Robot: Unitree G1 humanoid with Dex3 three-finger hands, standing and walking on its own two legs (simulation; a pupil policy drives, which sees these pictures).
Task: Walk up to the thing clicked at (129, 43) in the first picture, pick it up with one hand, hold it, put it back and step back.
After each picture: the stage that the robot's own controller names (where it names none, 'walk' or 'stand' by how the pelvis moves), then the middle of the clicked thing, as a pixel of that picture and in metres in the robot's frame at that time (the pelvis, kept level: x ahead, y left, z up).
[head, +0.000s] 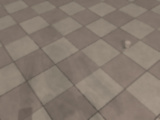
stand; (126, 46) +1.34 -0.42 -0.72
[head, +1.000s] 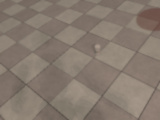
walk; (97, 50) +1.27 +0.01 -0.69
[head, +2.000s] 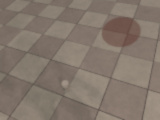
walk; (66, 86) +0.77 +0.27 -0.71
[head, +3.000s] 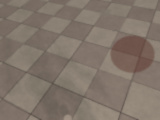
walk; out of the picture +0.47 +0.22 -0.71
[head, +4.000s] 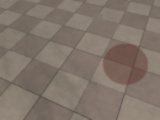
stand; out of the picture +0.32 +0.23 -0.71
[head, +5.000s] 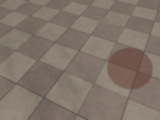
stand; out of the picture +0.32 +0.21 -0.72
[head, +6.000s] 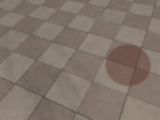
stand; out of the picture +0.33 +0.22 -0.73
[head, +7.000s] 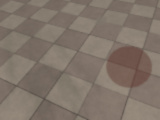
stand; out of the picture +0.32 +0.23 -0.73
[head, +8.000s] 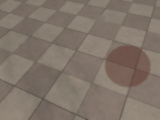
stand; out of the picture +0.31 +0.23 -0.73
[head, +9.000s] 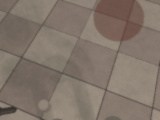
go down; (45, 106) +0.35 +0.23 -0.57
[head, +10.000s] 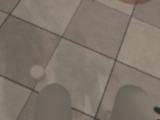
go down; (38, 74) +0.41 +0.24 -0.33
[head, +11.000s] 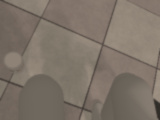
close in; (15, 63) +0.40 +0.26 -0.27
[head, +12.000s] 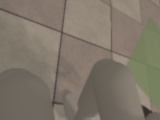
close; out of the picture +0.39 +0.28 -0.22
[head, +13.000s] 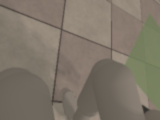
lift; out of the picture +0.38 +0.29 -0.22
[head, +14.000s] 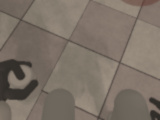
lift; (26, 83) +0.31 +0.22 -0.06
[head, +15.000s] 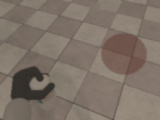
hold; (44, 92) +0.32 +0.16 -0.01
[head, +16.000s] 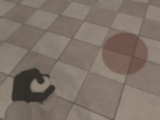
hold; (45, 93) +0.32 +0.17 -0.02
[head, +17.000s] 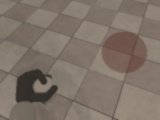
crouch; (47, 94) +0.32 +0.16 -0.03
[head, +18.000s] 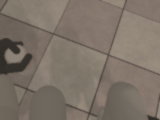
crouch; (21, 61) +0.41 +0.22 -0.12
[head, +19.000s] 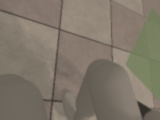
lower; out of the picture +0.39 +0.28 -0.22
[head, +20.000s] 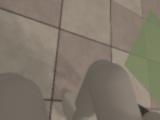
lower; out of the picture +0.39 +0.28 -0.22
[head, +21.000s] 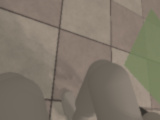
lower; out of the picture +0.38 +0.28 -0.22
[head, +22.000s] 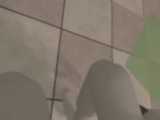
lower; out of the picture +0.38 +0.28 -0.22
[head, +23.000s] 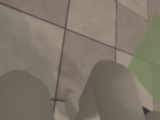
loosen; out of the picture +0.38 +0.27 -0.22
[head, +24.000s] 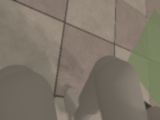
withdraw; out of the picture +0.37 +0.26 -0.22
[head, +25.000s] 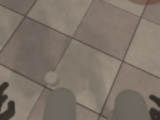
walk; (52, 79) +0.38 +0.20 -0.41
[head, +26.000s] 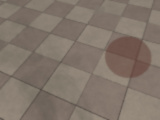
stand; out of the picture +0.31 +0.19 -0.66
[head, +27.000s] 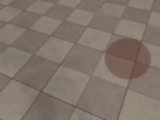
stand; out of the picture +0.32 +0.20 -0.67
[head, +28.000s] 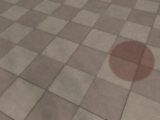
stand; out of the picture +0.32 +0.19 -0.71
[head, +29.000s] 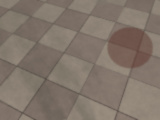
walk; out of the picture +0.35 +0.17 -0.71
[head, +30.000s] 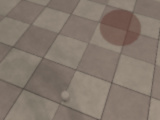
walk; (65, 97) +0.52 +0.15 -0.71
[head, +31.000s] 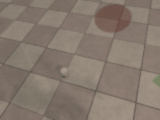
walk; (65, 73) +0.83 +0.30 -0.70
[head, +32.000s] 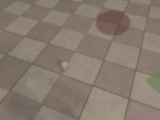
stand; (65, 67) +0.97 +0.24 -0.71
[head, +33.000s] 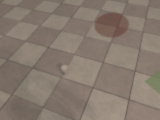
stand; (65, 70) +0.98 +0.24 -0.73
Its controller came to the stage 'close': yes
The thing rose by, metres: 0.70
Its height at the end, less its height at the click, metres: +0.00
